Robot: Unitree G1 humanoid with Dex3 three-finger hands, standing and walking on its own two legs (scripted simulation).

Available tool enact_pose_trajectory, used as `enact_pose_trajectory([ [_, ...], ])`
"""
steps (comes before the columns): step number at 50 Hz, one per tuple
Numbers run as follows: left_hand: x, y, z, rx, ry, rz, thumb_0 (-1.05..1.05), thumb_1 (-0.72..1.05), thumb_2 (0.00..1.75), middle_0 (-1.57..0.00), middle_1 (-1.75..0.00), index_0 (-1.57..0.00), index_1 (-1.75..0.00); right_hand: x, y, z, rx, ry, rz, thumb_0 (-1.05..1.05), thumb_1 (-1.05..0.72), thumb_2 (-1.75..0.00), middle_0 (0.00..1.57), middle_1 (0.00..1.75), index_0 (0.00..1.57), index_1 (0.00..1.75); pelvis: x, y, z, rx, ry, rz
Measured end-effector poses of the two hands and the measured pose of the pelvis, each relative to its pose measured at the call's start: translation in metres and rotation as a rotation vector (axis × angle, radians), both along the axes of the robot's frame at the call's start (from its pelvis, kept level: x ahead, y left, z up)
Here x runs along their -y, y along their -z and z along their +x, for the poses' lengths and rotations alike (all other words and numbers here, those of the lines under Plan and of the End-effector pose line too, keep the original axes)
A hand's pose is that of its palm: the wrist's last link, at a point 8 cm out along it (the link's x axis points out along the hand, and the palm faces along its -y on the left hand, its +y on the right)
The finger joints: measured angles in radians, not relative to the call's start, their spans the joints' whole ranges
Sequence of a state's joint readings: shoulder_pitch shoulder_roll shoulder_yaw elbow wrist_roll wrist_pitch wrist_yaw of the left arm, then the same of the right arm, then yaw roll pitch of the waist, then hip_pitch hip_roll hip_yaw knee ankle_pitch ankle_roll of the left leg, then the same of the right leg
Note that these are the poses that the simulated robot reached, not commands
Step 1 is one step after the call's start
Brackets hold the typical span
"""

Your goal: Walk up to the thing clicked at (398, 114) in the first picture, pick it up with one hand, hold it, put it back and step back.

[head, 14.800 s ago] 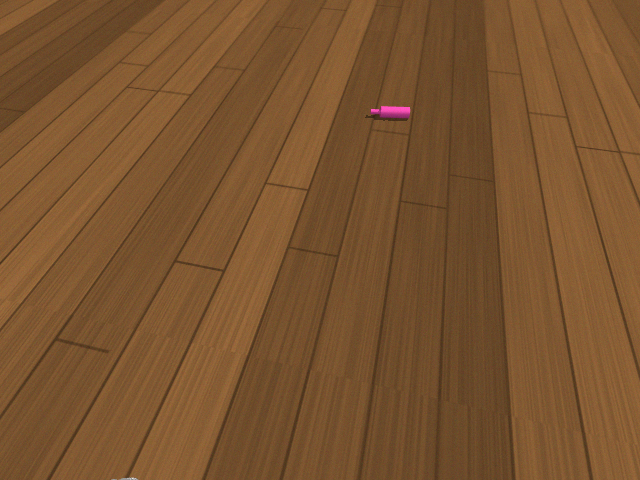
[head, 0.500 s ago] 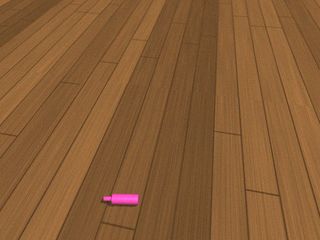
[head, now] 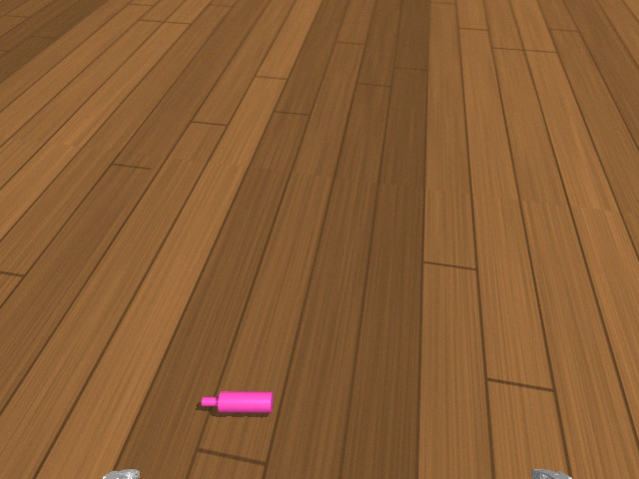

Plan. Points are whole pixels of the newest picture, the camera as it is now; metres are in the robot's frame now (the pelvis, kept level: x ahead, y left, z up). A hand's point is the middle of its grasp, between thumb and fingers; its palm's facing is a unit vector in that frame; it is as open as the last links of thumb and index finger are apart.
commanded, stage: walk up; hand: left
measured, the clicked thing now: (237, 401) +0.41 +0.27 -0.75
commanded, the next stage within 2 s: stand in 0.28 s
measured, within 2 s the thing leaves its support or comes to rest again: neither
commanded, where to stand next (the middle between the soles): +0.03 +0.01 m, yaw +1 degrees
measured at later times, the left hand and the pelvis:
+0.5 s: hand out of the picture +0.08 +0.25 -0.16, palm faces -0.02 -0.94 -0.35, open 7.4 cm; pelvis +0.00 +0.00 +0.00, yaw +0 degrees
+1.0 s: hand out of the picture +0.09 +0.25 -0.16, palm faces -0.02 -0.94 -0.35, open 7.4 cm; pelvis +0.01 +0.00 +0.00, yaw +0 degrees
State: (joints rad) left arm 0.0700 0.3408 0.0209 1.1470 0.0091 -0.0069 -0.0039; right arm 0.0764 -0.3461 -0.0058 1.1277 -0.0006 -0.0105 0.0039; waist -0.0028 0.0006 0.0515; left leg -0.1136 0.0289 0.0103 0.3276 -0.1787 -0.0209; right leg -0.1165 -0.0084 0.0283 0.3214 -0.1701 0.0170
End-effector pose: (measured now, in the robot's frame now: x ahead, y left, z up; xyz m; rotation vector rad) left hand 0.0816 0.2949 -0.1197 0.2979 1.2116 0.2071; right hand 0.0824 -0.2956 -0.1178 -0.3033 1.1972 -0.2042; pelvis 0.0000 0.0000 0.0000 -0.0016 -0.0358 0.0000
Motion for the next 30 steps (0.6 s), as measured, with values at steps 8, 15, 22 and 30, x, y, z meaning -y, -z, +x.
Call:
enact_pose_trajectory([
  [8, -0.001, -0.002, 0.006, 0.008, 0.005, 0.005, 0.0, 0.9, 0.89, -0.2, -0.3, -0.2, -0.3, 0.001, 0.0, 0.002, -0.001, -0.001, -0.002, 0.01, -0.9, -0.89, 0.2, 0.3, 0.2, 0.3, 0.0, 0.0, 0.002, 0.0, -0.002, 0.001],
  [15, 0.0, -0.001, 0.001, -0.012, 0.003, 0.006, 0.0, 0.9, 0.89, -0.2, -0.3, -0.2, -0.3, 0.003, 0.001, -0.003, -0.021, 0.002, -0.004, 0.01, -0.9, -0.89, 0.2, 0.3, 0.2, 0.3, 0.001, 0.0, 0.003, 0.002, -0.002, 0.002],
  [22, -0.001, 0.0, -0.006, -0.028, 0.006, 0.01, 0.0, 0.9, 0.89, -0.2, -0.3, -0.2, -0.3, 0.004, 0.003, -0.009, -0.047, -0.005, -0.004, 0.01, -0.9, -0.89, 0.2, 0.3, 0.2, 0.3, 0.002, 0.0, 0.004, 0.0, -0.004, 0.005],
  [30, -0.001, -0.001, -0.01, -0.036, 0.006, 0.018, 0.0, 0.9, 0.89, -0.2, -0.3, -0.2, -0.3, 0.005, 0.005, -0.01, -0.056, -0.006, 0.0, 0.01, -0.9, -0.89, 0.2, 0.3, 0.2, 0.3, 0.004, 0.0, 0.006, 0.0, -0.006, 0.005],
])
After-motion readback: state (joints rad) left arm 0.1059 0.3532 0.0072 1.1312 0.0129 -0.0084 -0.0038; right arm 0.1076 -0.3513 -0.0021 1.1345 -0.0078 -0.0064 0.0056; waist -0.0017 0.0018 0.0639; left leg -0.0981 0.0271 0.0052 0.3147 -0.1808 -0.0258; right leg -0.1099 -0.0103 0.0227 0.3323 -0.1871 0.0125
